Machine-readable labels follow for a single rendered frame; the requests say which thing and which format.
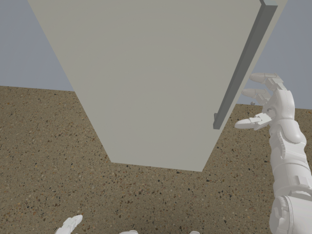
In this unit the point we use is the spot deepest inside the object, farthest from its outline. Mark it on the left robot hand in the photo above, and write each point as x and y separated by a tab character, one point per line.
69	225

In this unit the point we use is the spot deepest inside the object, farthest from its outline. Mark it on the robot right forearm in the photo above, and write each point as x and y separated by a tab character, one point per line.
292	175

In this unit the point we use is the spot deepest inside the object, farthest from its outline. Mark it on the fridge door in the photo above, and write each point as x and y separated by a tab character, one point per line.
150	74

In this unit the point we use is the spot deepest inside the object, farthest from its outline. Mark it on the right robot upper arm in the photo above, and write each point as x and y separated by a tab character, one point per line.
291	215

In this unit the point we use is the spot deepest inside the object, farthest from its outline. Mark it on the right robot hand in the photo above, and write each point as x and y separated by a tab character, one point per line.
281	102

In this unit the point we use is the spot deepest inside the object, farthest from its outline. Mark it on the handle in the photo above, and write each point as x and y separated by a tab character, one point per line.
261	23

